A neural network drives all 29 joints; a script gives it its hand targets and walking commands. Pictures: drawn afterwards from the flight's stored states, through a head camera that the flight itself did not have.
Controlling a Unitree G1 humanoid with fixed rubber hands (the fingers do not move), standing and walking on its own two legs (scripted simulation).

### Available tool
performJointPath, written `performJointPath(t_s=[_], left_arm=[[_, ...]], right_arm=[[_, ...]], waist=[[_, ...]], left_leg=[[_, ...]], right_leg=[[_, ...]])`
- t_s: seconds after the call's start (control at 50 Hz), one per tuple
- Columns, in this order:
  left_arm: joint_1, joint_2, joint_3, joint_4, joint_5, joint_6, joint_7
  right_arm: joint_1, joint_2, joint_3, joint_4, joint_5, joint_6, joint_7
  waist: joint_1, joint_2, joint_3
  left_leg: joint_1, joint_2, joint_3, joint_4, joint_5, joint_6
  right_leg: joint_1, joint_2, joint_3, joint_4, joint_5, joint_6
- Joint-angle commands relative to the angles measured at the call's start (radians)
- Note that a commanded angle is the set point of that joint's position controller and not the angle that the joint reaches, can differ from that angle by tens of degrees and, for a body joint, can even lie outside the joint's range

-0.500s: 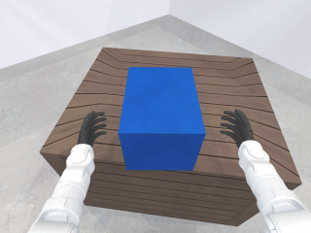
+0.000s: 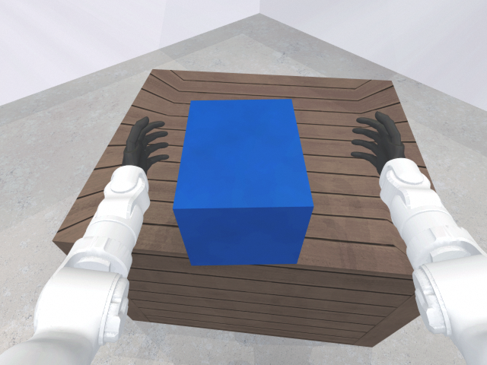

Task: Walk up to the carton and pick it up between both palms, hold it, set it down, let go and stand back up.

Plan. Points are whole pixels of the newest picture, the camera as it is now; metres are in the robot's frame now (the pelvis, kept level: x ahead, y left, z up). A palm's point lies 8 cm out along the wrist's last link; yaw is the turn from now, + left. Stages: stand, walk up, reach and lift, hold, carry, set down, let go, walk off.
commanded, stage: reach and lift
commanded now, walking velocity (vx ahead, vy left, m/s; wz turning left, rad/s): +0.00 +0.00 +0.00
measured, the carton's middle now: (242, 180) +0.51 +0.03 -0.03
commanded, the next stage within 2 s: none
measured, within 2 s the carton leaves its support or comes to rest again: neither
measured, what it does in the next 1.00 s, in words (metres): stands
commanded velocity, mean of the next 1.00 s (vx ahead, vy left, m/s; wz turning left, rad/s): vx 0.00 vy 0.00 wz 0.00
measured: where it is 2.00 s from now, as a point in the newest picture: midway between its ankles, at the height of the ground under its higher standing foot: outside the picture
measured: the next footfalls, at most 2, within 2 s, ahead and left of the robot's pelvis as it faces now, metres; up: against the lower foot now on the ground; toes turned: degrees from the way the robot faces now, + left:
none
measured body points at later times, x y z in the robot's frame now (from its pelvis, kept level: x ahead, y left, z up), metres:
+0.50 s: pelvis -0.02 +0.00 -0.01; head +0.06 +0.01 +0.43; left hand +0.47 +0.23 +0.11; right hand +0.47 -0.21 +0.11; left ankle +0.00 +0.10 -0.74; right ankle +0.00 -0.10 -0.74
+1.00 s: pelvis -0.02 +0.01 -0.03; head +0.14 +0.01 +0.40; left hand +0.48 +0.22 +0.02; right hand +0.48 -0.20 +0.02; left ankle +0.00 +0.10 -0.74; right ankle +0.00 -0.10 -0.74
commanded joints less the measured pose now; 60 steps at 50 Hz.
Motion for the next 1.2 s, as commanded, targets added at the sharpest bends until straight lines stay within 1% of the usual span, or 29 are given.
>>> performJointPath(t_s=[0.0,0.04,0.08,0.1,0.16,0.2,0.24,0.32,0.38,0.42,0.46,0.48,0.5,0.56,0.6,0.66,0.7,0.72,0.74,0.76,0.78,0.82,0.9,0.96,1.04,1.06,1.08,1.1,1.18], left_arm=[[-0.502,0.186,-0.003,0.010,-0.030,-0.035,-0.012],[-0.538,0.193,-0.014,0.040,-0.040,-0.053,-0.017],[-0.561,0.207,-0.023,0.052,-0.052,-0.072,-0.016],[-0.584,0.211,-0.035,0.063,-0.059,-0.078,-0.014],[-0.631,0.218,-0.062,0.062,-0.084,-0.087,-0.007],[-0.662,0.222,-0.086,0.062,-0.101,-0.088,-0.002],[-0.698,0.227,-0.101,0.054,-0.118,-0.089,0.000],[-0.736,0.234,-0.132,0.077,-0.143,-0.089,0.000],[-0.734,0.236,-0.143,0.133,-0.148,-0.086,-0.002],[-0.729,0.224,-0.142,0.157,-0.149,-0.090,-0.005],[-0.723,0.239,-0.133,0.178,-0.146,-0.104,-0.010],[-0.730,0.233,-0.126,0.175,-0.140,-0.113,-0.012],[-0.737,0.235,-0.127,0.174,-0.138,-0.118,-0.012],[-0.755,0.228,-0.126,0.161,-0.130,-0.146,-0.009],[-0.748,0.236,-0.111,0.165,-0.121,-0.165,-0.008],[-0.724,0.227,-0.109,0.195,-0.125,-0.188,-0.013],[-0.707,0.229,-0.109,0.205,-0.132,-0.213,-0.019],[-0.707,0.223,-0.106,0.207,-0.130,-0.226,-0.019],[-0.706,0.224,-0.105,0.211,-0.128,-0.238,-0.018],[-0.703,0.223,-0.098,0.203,-0.128,-0.252,-0.016],[-0.705,0.218,-0.095,0.202,-0.131,-0.266,-0.014],[-0.705,0.222,-0.089,0.184,-0.137,-0.292,-0.012],[-0.668,0.198,-0.052,0.153,-0.111,-0.327,-0.016],[-0.638,0.183,-0.025,0.169,-0.073,-0.339,-0.023],[-0.598,0.152,0.009,0.169,-0.033,-0.351,-0.021],[-0.588,0.141,0.012,0.166,-0.021,-0.355,-0.020],[-0.583,0.129,0.021,0.163,-0.013,-0.358,-0.020],[-0.578,0.119,0.030,0.150,0.002,-0.362,-0.018],[-0.565,0.071,0.073,0.088,0.061,-0.381,-0.010]], right_arm=[[-0.545,-0.164,0.041,-0.031,0.045,-0.021,0.004],[-0.572,-0.164,0.056,-0.013,0.056,-0.031,0.006],[-0.595,-0.177,0.058,-0.007,0.063,-0.046,0.010],[-0.612,-0.181,0.058,0.004,0.068,-0.050,0.014],[-0.637,-0.188,0.062,0.027,0.074,-0.053,0.022],[-0.673,-0.199,0.056,0.036,0.072,-0.051,0.031],[-0.704,-0.205,0.052,0.030,0.070,-0.047,0.037],[-0.731,-0.209,0.048,0.066,0.075,-0.043,0.041],[-0.742,-0.216,0.056,0.103,0.068,-0.042,0.051],[-0.742,-0.211,0.056,0.115,0.068,-0.043,0.052],[-0.725,-0.218,0.033,0.119,0.055,-0.055,0.050],[-0.727,-0.217,0.026,0.114,0.055,-0.064,0.050],[-0.732,-0.209,0.024,0.107,0.044,-0.071,0.051],[-0.731,-0.197,0.012,0.104,0.037,-0.099,0.052],[-0.714,-0.194,-0.002,0.101,0.024,-0.115,0.054],[-0.706,-0.193,-0.001,0.095,0.021,-0.134,0.060],[-0.695,-0.182,-0.004,0.082,0.020,-0.153,0.061],[-0.696,-0.184,-0.008,0.069,0.009,-0.164,0.062],[-0.694,-0.182,-0.018,0.065,0.005,-0.178,0.062],[-0.683,-0.178,-0.020,0.065,-0.002,-0.190,0.059],[-0.686,-0.177,-0.021,0.051,-0.007,-0.205,0.057],[-0.667,-0.173,-0.026,0.035,-0.013,-0.229,0.049],[-0.646,-0.159,-0.039,-0.033,-0.031,-0.263,0.034],[-0.615,-0.135,-0.060,-0.019,-0.052,-0.277,0.030],[-0.577,-0.122,-0.091,0.011,-0.081,-0.286,0.028],[-0.564,-0.115,-0.101,0.015,-0.094,-0.292,0.028],[-0.558,-0.113,-0.109,0.004,-0.102,-0.297,0.027],[-0.550,-0.114,-0.119,0.000,-0.115,-0.304,0.026],[-0.524,-0.077,-0.171,-0.059,-0.183,-0.331,0.014]], waist=[[0.003,-0.057,-0.488],[-0.003,-0.049,-0.493],[-0.005,-0.042,-0.526],[-0.001,-0.025,-0.542],[-0.007,-0.004,-0.593],[-0.019,-0.004,-0.613],[-0.017,0.003,-0.645],[-0.019,0.039,-0.700],[-0.018,0.009,-0.674],[-0.020,0.001,-0.668],[-0.024,0.004,-0.689],[-0.020,0.015,-0.704],[-0.022,0.008,-0.715],[-0.020,0.037,-0.762],[-0.016,0.039,-0.783],[-0.011,0.025,-0.784],[-0.011,0.009,-0.798],[-0.003,0.005,-0.816],[-0.012,0.013,-0.831],[-0.006,0.017,-0.853],[-0.006,-0.004,-0.877],[-0.011,-0.009,-0.917],[0.000,-0.026,-1.011],[0.007,-0.018,-0.998],[-0.005,-0.022,-0.946],[-0.006,-0.011,-0.936],[-0.006,-0.023,-0.939],[-0.008,-0.002,-0.947],[-0.012,-0.005,-1.005]], left_leg=[[0.143,0.006,-0.050,0.020,0.276,-0.016],[0.123,0.006,-0.053,0.030,0.285,-0.020],[0.137,0.009,-0.055,0.040,0.294,-0.028],[0.137,0.009,-0.056,0.047,0.298,-0.033],[0.157,0.012,-0.056,0.066,0.292,-0.044],[0.173,0.020,-0.063,0.074,0.293,-0.051],[0.185,0.020,-0.062,0.083,0.280,-0.058],[0.167,0.024,-0.061,0.114,0.292,-0.061],[0.121,0.025,-0.066,0.115,0.277,-0.059],[0.101,0.031,-0.070,0.109,0.267,-0.064],[0.080,0.029,-0.073,0.113,0.278,-0.063],[0.077,0.029,-0.070,0.113,0.280,-0.068],[0.082,0.025,-0.068,0.111,0.286,-0.065],[0.091,0.022,-0.068,0.130,0.315,-0.065],[0.093,0.023,-0.068,0.129,0.331,-0.066],[0.084,0.026,-0.064,0.137,0.347,-0.069],[0.057,0.025,-0.063,0.132,0.344,-0.058],[0.053,0.028,-0.065,0.131,0.345,-0.057],[0.057,0.027,-0.061,0.130,0.356,-0.061],[0.068,0.027,-0.064,0.136,0.380,-0.060],[0.077,0.024,-0.061,0.141,0.401,-0.059],[0.084,0.020,-0.058,0.154,0.437,-0.064],[0.076,0.015,-0.049,0.154,0.505,-0.060],[0.039,0.008,-0.038,0.133,0.498,-0.055],[0.055,0.008,-0.039,0.124,0.500,-0.068],[0.080,0.011,-0.045,0.120,0.516,-0.072],[0.100,0.012,-0.044,0.118,0.535,-0.076],[0.114,0.009,-0.045,0.116,0.549,-0.078],[0.140,0.004,-0.048,0.100,0.606,-0.080]], right_leg=[[0.300,-0.037,0.054,0.072,0.407,0.078],[0.302,-0.036,0.058,0.090,0.431,0.085],[0.284,-0.032,0.051,0.093,0.418,0.083],[0.259,-0.031,0.051,0.092,0.413,0.082],[0.180,-0.025,0.044,0.095,0.365,0.079],[0.120,-0.022,0.040,0.096,0.335,0.076],[0.070,-0.019,0.031,0.092,0.294,0.076],[0.024,-0.025,0.029,0.105,0.287,0.071],[0.024,-0.024,0.033,0.116,0.265,0.073],[0.021,-0.025,0.037,0.108,0.246,0.073],[0.023,-0.026,0.037,0.115,0.266,0.076],[0.023,-0.024,0.031,0.115,0.266,0.072],[0.016,-0.022,0.030,0.116,0.265,0.076],[-0.019,-0.021,0.033,0.126,0.267,0.070],[-0.024,-0.020,0.033,0.120,0.282,0.065],[-0.041,-0.018,0.034,0.123,0.286,0.063],[-0.030,-0.019,0.037,0.129,0.285,0.064],[-0.042,-0.021,0.039,0.131,0.284,0.064],[-0.042,-0.016,0.036,0.128,0.288,0.065],[-0.056,-0.017,0.035,0.131,0.307,0.063],[-0.060,-0.013,0.032,0.134,0.332,0.065],[-0.062,-0.011,0.035,0.134,0.364,0.066],[-0.042,-0.004,0.039,0.145,0.445,0.067],[-0.021,-0.008,0.038,0.137,0.456,0.067],[-0.058,-0.007,0.036,0.108,0.422,0.060],[-0.070,-0.005,0.034,0.098,0.415,0.056],[-0.082,-0.002,0.030,0.083,0.430,0.053],[-0.084,-0.001,0.030,0.080,0.439,0.052],[-0.057,0.004,0.024,0.057,0.486,0.052]])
